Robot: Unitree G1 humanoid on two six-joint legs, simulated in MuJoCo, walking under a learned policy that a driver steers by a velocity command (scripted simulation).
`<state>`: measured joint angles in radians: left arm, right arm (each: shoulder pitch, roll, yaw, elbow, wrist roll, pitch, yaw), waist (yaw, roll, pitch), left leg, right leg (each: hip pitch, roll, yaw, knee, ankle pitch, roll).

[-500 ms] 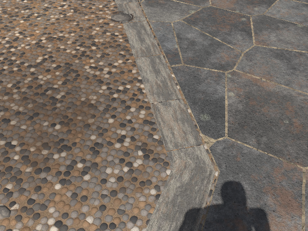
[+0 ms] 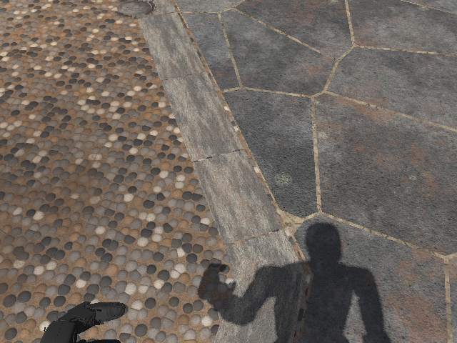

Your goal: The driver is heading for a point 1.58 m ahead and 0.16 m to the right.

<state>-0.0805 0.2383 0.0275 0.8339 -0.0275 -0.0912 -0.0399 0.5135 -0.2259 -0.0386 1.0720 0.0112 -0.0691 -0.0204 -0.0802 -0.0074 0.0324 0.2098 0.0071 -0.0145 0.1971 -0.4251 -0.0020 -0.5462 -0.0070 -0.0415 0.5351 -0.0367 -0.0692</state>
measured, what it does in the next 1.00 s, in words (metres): walks ahead: right foot, then left foot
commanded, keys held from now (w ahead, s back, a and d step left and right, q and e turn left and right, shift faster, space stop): w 1.00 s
